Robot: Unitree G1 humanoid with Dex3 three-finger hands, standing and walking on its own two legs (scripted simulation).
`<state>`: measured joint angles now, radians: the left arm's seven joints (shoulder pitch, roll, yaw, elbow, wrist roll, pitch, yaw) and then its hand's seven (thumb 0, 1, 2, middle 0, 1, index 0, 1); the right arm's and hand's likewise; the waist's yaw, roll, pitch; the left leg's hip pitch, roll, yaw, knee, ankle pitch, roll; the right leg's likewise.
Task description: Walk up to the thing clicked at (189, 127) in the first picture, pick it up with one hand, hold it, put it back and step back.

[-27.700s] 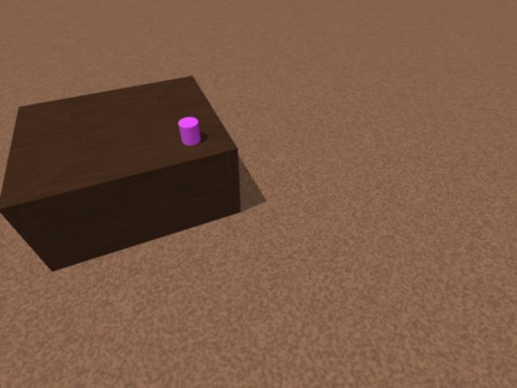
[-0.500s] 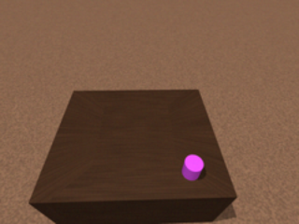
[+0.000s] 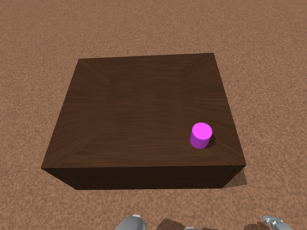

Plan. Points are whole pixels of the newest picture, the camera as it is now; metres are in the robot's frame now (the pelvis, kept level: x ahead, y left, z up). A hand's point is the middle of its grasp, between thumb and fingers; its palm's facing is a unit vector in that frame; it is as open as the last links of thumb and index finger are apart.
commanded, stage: step back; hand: right
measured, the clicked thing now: (200, 135) +0.52 -0.18 -0.30
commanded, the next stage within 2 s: none
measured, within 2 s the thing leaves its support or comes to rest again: neither
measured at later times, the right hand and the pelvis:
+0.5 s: hand out of the picture +0.00 -0.21 -0.12, palm faces -0.12 +0.89 -0.44, open 7.4 cm; pelvis -0.12 +0.05 +0.01, yaw +3 degrees
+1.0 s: hand out of the picture -0.20 -0.24 -0.16, palm faces +0.02 +0.94 -0.35, open 7.4 cm; pelvis -0.26 +0.04 +0.01, yaw -2 degrees
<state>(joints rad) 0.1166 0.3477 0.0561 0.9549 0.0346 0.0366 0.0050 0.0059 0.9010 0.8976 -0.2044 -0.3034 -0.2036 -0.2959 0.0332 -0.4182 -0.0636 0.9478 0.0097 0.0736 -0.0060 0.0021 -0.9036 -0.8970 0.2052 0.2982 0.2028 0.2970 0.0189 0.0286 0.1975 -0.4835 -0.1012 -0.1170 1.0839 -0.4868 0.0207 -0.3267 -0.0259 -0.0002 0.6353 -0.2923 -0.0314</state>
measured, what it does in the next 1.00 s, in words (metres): walks backwards: left foot, then right foot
